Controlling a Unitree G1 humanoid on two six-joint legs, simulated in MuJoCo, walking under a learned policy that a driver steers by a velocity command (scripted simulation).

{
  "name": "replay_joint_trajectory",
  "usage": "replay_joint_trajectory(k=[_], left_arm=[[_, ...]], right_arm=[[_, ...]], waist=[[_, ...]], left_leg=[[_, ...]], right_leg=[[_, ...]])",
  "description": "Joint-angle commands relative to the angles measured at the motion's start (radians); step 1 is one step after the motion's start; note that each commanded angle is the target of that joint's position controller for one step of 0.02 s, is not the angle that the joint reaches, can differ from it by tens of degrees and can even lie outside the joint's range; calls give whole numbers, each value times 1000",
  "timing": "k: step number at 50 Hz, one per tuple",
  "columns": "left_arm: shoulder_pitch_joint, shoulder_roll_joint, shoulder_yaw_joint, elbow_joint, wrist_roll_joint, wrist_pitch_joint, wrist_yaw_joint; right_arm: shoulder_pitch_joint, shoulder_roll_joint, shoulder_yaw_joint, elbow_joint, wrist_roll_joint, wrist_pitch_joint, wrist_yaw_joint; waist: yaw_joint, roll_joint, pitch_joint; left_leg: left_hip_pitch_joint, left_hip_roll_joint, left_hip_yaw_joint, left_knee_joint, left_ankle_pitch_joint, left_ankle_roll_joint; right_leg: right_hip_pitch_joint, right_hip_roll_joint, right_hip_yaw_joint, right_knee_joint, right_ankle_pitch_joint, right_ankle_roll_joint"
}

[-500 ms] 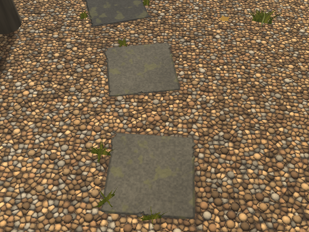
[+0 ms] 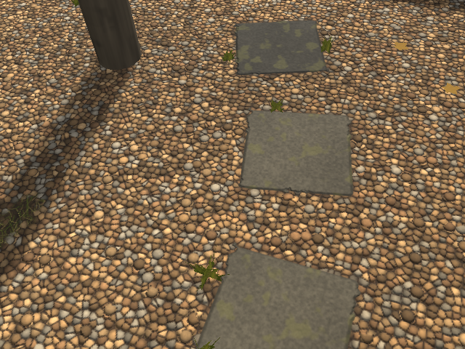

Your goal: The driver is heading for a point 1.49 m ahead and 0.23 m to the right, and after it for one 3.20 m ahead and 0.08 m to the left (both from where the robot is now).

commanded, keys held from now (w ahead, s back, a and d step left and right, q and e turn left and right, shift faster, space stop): no key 1.00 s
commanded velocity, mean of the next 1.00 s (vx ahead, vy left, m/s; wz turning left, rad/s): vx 0.01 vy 0.00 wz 0.05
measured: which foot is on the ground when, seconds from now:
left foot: up 0.00-0.14, down 0.16-1.00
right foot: down 0.00-1.00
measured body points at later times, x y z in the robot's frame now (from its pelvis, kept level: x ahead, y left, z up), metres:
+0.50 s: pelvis +0.03 +0.03 +0.00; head +0.03 +0.04 +0.45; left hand +0.13 +0.30 -0.13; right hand +0.14 -0.22 -0.12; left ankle -0.01 +0.15 -0.74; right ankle +0.06 -0.12 -0.74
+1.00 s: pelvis +0.03 +0.03 +0.00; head +0.04 +0.04 +0.45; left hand +0.09 +0.30 -0.15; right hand +0.08 -0.22 -0.14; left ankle -0.01 +0.15 -0.74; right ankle +0.06 -0.12 -0.74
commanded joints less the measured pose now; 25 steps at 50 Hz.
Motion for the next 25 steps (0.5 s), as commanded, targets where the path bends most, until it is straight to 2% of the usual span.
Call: replay_joint_trajectory(k=[1, 3, 5, 7, 8, 9, 10, 11, 12, 14, 16, 25], left_arm=[[-52, 129, 30, -52, -2, 9, 2], [-30, 137, 34, -40, -4, 19, 4], [-4, 154, 38, -27, -10, 25, 4], [-4, 144, 31, -17, -20, 26, 2], [32, 133, 25, -3, -20, 19, -1], [42, 115, 17, -2, -2, 9, -7], [63, 65, 7, -3, 6, 1, -11], [12, 89, 8, 5, 18, 0, -9], [-9, 100, 14, 10, 14, 1, -8], [5, 106, 17, 28, 6, 8, 2], [19, 104, 18, 45, 0, 8, 6], [34, 101, 24, 133, -8, 16, 17]], right_arm=[[76, -40, -13, -34, 4, 4, 1], [46, -14, 0, -34, 0, -2, 7], [47, -32, -6, -23, 5, -5, 12], [81, -33, -8, 4, -1, -8, 17], [65, -56, -9, -3, -14, -9, 17], [64, -107, -16, -17, -27, -9, 12], [34, -117, -18, 5, -32, -10, 16], [-3, -45, -1, -11, -33, -19, 25], [-1, -22, 7, -3, -41, -28, 28], [17, -43, 4, 12, -33, -47, 27], [50, -38, 7, 29, -26, -59, 22], [86, -19, 12, 71, -17, -66, 18]], waist=[[-43, -182, -128], [-12, -222, -147], [0, -230, -160], [-27, -206, -144], [-17, -174, -137], [-1, -77, -144], [53, 115, -131], [22, 91, -92], [14, 73, -62], [10, 63, -24], [9, 49, -18], [1, -14, -37]], left_leg=[[18, 65, 47, -119, 43, -30], [96, 83, 84, -292, 81, -28], [155, 88, 96, -436, 178, -15], [268, 77, 121, -657, 353, 24], [333, 108, 78, -691, 421, 53], [386, 213, -28, -681, 524, 96], [253, 245, -58, -674, 391, 154], [166, 225, -58, -707, 246, 160], [136, 203, -44, -716, 189, 138], [117, 180, -24, -707, 226, 108], [129, 171, -12, -687, 288, 99], [174, 151, 11, -659, 424, 103]], right_leg=[[156, -196, 181, -128, 355, -180], [172, -188, 164, -123, 353, -187], [194, -205, 185, -111, 299, -196], [139, -186, 174, -98, 181, -160], [82, -172, 168, -100, 89, -108], [17, -133, 119, -44, -11, -48], [73, -41, 8, -38, -119, 10], [136, -39, 3, -24, -82, 46], [148, -38, 5, -24, -46, 51], [152, -45, 14, -17, -2, 41], [151, -50, 21, -21, 25, 33], [186, -55, 24, -15, 114, 45]])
